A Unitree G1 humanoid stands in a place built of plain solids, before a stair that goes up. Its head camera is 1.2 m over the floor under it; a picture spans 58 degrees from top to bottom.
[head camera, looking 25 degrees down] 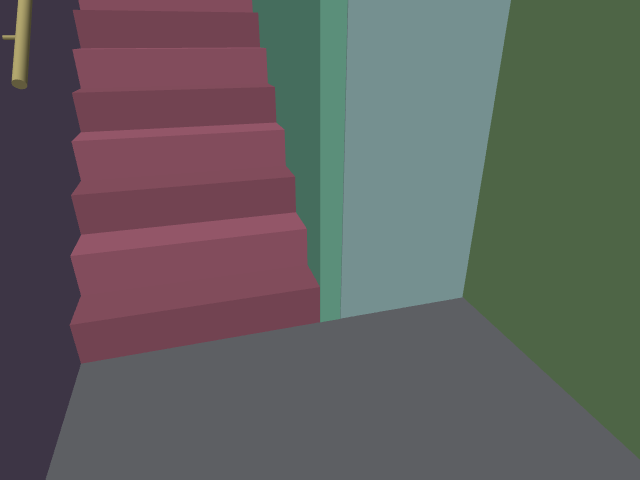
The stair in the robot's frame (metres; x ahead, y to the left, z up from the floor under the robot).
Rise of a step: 0.19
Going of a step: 0.22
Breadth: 1.01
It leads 16 degrees to the left of straight ahead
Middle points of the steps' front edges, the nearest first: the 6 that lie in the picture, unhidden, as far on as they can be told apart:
1.52 0.48 0.19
1.74 0.55 0.38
1.95 0.61 0.57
2.16 0.67 0.77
2.38 0.73 0.96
2.59 0.80 1.15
